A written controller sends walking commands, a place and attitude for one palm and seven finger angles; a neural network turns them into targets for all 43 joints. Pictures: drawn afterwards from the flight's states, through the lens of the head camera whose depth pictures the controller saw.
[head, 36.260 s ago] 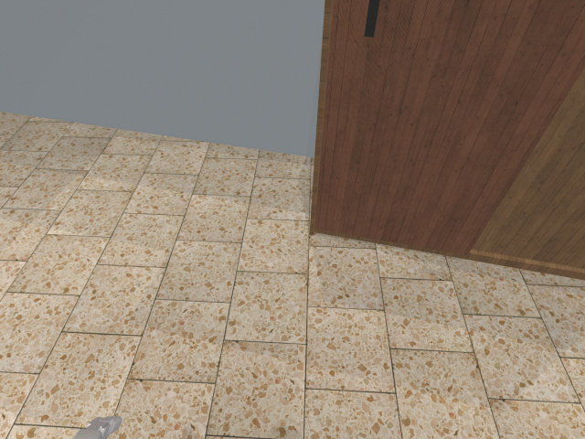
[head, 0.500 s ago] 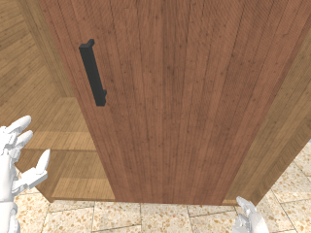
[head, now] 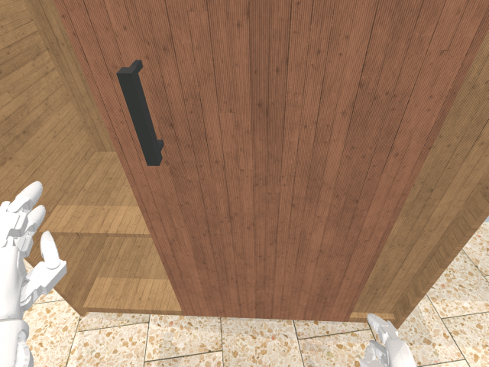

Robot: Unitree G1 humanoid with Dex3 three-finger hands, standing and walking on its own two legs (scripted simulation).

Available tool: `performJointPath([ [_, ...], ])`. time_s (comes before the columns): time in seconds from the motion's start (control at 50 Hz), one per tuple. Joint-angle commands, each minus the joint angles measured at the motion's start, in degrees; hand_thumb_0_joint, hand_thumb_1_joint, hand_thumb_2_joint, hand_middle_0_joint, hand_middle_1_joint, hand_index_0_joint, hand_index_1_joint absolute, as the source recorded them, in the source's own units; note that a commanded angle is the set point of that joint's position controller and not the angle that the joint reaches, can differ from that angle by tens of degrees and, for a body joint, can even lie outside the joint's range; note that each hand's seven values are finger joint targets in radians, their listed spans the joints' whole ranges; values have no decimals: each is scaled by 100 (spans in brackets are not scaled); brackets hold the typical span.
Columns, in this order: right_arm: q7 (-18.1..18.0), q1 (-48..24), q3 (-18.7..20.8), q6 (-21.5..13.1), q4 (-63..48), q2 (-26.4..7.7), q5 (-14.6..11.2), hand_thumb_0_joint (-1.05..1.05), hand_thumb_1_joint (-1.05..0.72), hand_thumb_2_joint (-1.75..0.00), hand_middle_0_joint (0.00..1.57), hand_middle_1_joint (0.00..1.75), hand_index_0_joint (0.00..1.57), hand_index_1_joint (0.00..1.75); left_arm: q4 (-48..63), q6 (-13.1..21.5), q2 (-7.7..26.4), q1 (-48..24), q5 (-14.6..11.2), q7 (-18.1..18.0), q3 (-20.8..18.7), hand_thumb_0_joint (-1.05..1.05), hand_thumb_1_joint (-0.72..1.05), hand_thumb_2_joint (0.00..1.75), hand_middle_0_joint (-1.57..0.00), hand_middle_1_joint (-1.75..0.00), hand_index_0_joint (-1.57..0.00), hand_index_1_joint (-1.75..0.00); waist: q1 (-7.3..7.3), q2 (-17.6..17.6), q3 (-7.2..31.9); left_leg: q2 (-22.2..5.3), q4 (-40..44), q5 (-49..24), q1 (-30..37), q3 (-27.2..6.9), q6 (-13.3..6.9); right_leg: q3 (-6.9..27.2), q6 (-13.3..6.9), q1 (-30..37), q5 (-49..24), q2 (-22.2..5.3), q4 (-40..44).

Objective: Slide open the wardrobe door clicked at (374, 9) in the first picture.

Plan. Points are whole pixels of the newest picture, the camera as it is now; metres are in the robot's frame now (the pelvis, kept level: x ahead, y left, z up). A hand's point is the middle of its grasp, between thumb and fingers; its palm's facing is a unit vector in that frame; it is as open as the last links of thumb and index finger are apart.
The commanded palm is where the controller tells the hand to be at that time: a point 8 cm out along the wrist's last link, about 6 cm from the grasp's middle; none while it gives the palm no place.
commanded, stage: step back with the hand held close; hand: left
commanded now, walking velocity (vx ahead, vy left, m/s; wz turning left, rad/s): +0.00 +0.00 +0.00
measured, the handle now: (146, 115) +0.46 +0.24 +0.21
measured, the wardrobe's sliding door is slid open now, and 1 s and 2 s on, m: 0.44 0.44 0.44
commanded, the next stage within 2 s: stop stepping back and stand still in 1.22 s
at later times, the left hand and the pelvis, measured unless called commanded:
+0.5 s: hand (21, 278) +0.16 +0.30 +0.16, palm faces +0.46 -0.74 -0.49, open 7.4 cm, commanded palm +0.11 +0.33 +0.17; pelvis -0.04 +0.03 -0.01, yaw -1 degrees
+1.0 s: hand out of the picture +0.08 +0.31 +0.16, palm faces +0.54 -0.71 -0.45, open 7.4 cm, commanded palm +0.02 +0.33 +0.17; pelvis -0.11 +0.03 -0.02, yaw +2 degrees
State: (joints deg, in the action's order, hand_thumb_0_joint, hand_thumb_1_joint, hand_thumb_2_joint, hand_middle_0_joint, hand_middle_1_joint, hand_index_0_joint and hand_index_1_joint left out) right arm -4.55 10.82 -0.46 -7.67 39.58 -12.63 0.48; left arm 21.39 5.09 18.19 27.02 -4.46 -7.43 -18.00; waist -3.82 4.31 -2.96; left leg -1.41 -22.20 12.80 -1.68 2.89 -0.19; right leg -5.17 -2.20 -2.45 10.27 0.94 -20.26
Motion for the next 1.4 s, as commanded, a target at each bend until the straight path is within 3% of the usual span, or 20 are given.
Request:
performJointPath([
  [0.0, -101, -865, 231, -357, -890, -632, -9, 0, -90, -90, 20, 30, 20, 30, 1157, 427, 1390, -837, -16, -178, -956, 0, 90, 90, -20, -30, -20, -30, -15, -129, 313, 64, 340, -651, -327, -116, -131, 469, 98, 16, -212, -138, 479],
  [0.02, -35, -732, 114, -217, -1195, -642, -139, 0, -90, -90, 20, 30, 20, 30, 1627, 690, 2269, -1918, 47, -230, -1751, 0, 90, 90, -20, -30, -20, -30, 202, 243, -156, -56, 149, -177, -861, -286, -148, 974, 88, -547, -260, -429, 673],
  [0.04, -48, -660, 151, -119, -1016, -587, -79, 0, -90, -90, 20, 30, 20, 30, 939, 638, 1411, -847, 50, -141, -1104, 0, 90, 90, -20, -30, -20, -30, 297, -582, -135, -148, -176, -216, -905, -401, -164, 1039, 35, -967, -295, -715, 736],
  [0.06, -11, -628, 174, -47, -1088, -593, -73, 0, -90, -90, 20, 30, 20, 30, 902, 572, 1198, -556, 116, -101, -865, 0, 90, 90, -20, -30, -20, -30, 312, -814, 42, -134, -409, -322, -752, -347, -162, 1164, 1, -1136, -406, -871, 752],
  [0.14, -13, -516, 200, 91, -1261, -643, -94, 0, -90, -90, 20, 30, 20, 30, 1139, 577, 1151, 14, 150, -143, -786, 0, 90, 90, -20, -30, -20, -30, 321, -324, 890, -195, -655, -723, -712, -294, -130, 1110, -80, -998, -680, -1119, 304],
  [0.34, -221, -596, 271, 359, -1605, -754, -91, 0, -90, -90, 20, 30, 20, 30, 1703, 620, 1562, 332, 144, -323, -1360, 0, 90, 90, -20, -30, -20, -30, 215, 75, 1141, -674, 3, -1389, -1704, -836, -283, 623, 197, -570, -739, -325, -934],
  [0.48, -200, -451, 269, 231, -1506, -834, -100, 0, -90, -90, 20, 30, 20, 30, 1381, 655, 1257, 10, 245, -326, -1038, 0, 90, 90, -20, -30, -20, -30, 271, -138, 748, -700, 27, 437, -2608, -807, -395, 944, 162, -769, -70, -435, -952],
  [0.6, -186, -376, 231, 112, -1449, -779, -66, 0, -90, -90, 20, 30, 20, 30, 1600, 815, 1425, -448, 376, -424, -1050, 0, 90, 90, -20, -30, -20, -30, 362, -659, 382, -368, -415, 2016, -2668, -787, -372, 1473, -34, -1716, 1914, -827, 62],
  [0.74, -242, -400, 249, -88, -1522, -801, -21, 0, -90, -90, 20, 30, 20, 30, 1945, 1092, 1492, 24, 429, -490, -1429, 0, 90, 90, -20, -30, -20, -30, 253, 765, 1122, -927, 794, 2110, -3589, -1531, -562, 568, 242, 41, 182, -43, -1782],
  [0.82, -209, -422, 334, -143, -1532, -858, 10, 0, -90, -90, 20, 30, 20, 30, 1645, 1142, 1500, 288, 475, -414, -1578, 0, 90, 90, -20, -30, -20, -30, 252, 673, 796, -1126, 891, 2712, -4342, -1646, -718, 663, 267, 338, 250, 159, -2179],
  [0.88, -186, -404, 300, -165, -1371, -779, 20, 0, -90, -90, 20, 30, 20, 30, 1447, 1178, 1407, 170, 347, -381, -1372, 0, 90, 90, -20, -30, -20, -30, 337, -301, 411, -709, -41, 1223, -3460, -1291, -481, 1343, 38, -780, -410, -206, -1152],
  [0.98, -107, -389, 339, -70, -1132, -566, -33, 0, -90, -90, 20, 30, 20, 30, 1708, 1053, 1555, -509, 307, -443, -1022, 0, 90, 90, -20, -30, -20, -30, 360, -1442, 872, 134, -2522, 979, -1590, -384, 57, 2866, -691, -2493, 365, -1838, 652],
  [1.02, -96, -495, 309, -45, -1167, -538, 16, 0, -90, -90, 20, 30, 20, 30, 1898, 1021, 1741, -550, 332, -465, -1178, 0, 90, 90, -20, -30, -20, -30, 353, -1352, 970, 166, -2832, 1053, -1725, -406, 48, 2682, -768, -2265, -389, -1906, 553],
  [1.08, -139, -519, 217, 52, -1166, -552, 14, 0, -90, -90, 20, 30, 20, 30, 2011, 997, 1710, -318, 335, -444, -1242, 0, 90, 90, -20, -30, -20, -30, 392, -822, 796, 15, -932, 375, -1494, -410, -28, 1616, -247, -2078, -748, -1194, -318],
  [1.12, -255, -739, 316, 45, -1334, -840, 38, 0, -90, -90, 20, 30, 20, 30, 2185, 1050, 1727, -156, 364, -440, -1430, 0, 90, 90, -20, -30, -20, -30, 271, 1431, 855, -1282, 494, -863, -2413, -1820, -557, 738, 307, -1456, 97, 51, -2232],
  [1.14, -254, -580, 332, -5, -1325, -611, 102, 0, -90, -90, 20, 30, 20, 30, 2108, 1060, 1640, 44, 331, -426, -1476, 0, 90, 90, -20, -30, -20, -30, 284, 1580, 1173, -1752, 645, -1547, -2529, -1988, -809, 790, 332, -1361, 1364, 268, -3310],
  [1.18, -159, -475, 451, -180, -1250, -662, 122, 0, -90, -90, 20, 30, 20, 30, 2002, 1111, 1657, 357, 221, -342, -1625, 0, 90, 90, -20, -30, -20, -30, 245, 1104, 1622, -1897, 572, -1234, -2366, -1840, -987, 1001, 320, -1445, 1765, 338, -4406],
  [1.26, -46, -381, 416, -325, -1124, -606, 61, 0, -90, -90, 20, 30, 20, 30, 2327, 918, 1285, 343, 115, -283, -1156, 0, 90, 90, -20, -30, -20, -30, 284, 504, 1559, -1601, -45, -3542, -635, -1192, -781, 726, 394, -2168, 1806, 148, -2910],
  [1.3, -10, -440, 370, -363, -1076, -649, 80, 0, -90, -90, 20, 30, 20, 30, 2333, 781, 1234, 48, 129, -291, -961, 0, 90, 90, -20, -30, -20, -30, 329, 760, 1400, -1551, 260, -2804, -768, -1178, -686, 635, 405, -1890, 1724, 202, -2458],
  [1.38, -25, -453, 349, -368, -1120, -667, 23, 0, -90, -90, 20, 30, 20, 30, 1951, 622, 1379, -60, 156, -365, -1048, 0, 90, 90, -20, -30, -20, -30, 332, 610, 1089, -932, 553, 888, -1408, -788, -241, 287, 185, -865, 1178, 182, -222],
])
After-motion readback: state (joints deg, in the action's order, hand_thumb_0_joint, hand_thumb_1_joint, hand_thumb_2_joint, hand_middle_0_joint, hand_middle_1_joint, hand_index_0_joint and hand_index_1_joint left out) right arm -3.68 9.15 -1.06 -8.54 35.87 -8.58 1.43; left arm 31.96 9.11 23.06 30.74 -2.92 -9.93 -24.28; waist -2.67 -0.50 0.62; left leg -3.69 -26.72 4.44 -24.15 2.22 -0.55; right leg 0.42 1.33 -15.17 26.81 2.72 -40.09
